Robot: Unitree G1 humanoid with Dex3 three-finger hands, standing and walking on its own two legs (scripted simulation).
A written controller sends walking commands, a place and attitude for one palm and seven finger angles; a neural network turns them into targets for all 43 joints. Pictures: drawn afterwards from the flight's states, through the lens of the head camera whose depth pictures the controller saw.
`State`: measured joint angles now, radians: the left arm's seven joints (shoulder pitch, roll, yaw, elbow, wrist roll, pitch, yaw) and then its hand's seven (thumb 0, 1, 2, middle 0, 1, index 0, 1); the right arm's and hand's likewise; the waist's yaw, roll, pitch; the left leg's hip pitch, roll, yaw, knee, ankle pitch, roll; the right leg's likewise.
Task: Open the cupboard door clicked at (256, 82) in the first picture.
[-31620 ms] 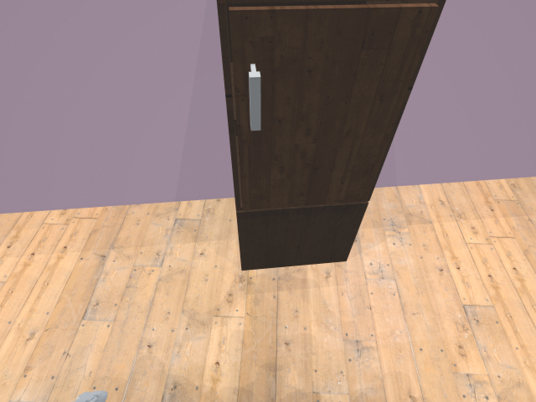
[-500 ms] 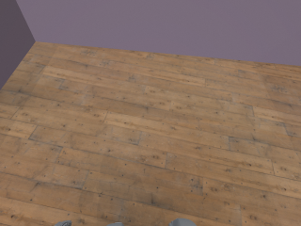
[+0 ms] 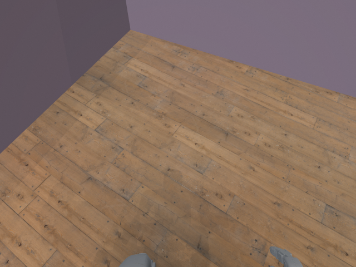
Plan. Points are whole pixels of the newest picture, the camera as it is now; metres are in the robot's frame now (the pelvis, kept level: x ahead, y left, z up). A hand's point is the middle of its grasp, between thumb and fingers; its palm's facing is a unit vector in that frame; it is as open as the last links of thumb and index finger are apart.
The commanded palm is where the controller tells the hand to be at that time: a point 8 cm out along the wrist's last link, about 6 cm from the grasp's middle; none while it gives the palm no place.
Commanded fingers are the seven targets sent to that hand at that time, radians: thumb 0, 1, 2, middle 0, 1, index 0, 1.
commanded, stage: turn to face it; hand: left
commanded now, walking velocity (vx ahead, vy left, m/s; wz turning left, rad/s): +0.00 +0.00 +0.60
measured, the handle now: out of the picture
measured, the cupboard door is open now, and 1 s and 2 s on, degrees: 37 37 37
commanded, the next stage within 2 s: none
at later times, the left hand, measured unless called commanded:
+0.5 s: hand out of the picture +0.09 +0.19 -0.15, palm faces +0.28 -0.92 -0.28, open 7.4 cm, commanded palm none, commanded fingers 0.00 0.90 0.90 -0.20 -0.30 -0.20 -0.30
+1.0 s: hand out of the picture +0.02 +0.23 -0.16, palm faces +0.58 -0.77 -0.25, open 7.4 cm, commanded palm none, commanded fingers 0.00 0.90 0.90 -0.20 -0.30 -0.20 -0.30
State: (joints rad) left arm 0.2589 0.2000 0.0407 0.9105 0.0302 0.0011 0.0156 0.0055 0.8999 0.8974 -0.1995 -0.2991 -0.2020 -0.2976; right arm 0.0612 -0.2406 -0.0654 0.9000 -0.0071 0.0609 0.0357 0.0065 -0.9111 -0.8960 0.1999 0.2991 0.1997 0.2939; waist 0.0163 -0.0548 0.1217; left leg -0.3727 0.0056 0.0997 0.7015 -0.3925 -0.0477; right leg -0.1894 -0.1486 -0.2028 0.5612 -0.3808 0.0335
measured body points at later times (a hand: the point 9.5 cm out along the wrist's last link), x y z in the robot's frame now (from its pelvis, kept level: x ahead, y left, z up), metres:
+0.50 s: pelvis +0.04 -0.03 +0.00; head +0.10 -0.03 +0.45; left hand +0.08 +0.24 -0.13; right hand +0.18 -0.27 -0.15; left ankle -0.03 +0.08 -0.66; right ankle +0.07 -0.15 -0.73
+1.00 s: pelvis +0.06 +0.00 +0.00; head +0.10 +0.04 +0.45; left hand -0.01 +0.27 -0.14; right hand +0.28 -0.16 -0.13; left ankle +0.01 +0.09 -0.73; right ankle +0.14 -0.14 -0.68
